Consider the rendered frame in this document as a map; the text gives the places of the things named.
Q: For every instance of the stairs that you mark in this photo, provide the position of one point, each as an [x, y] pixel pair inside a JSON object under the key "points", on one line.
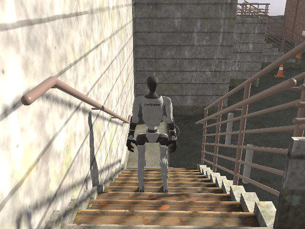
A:
{"points": [[192, 200]]}

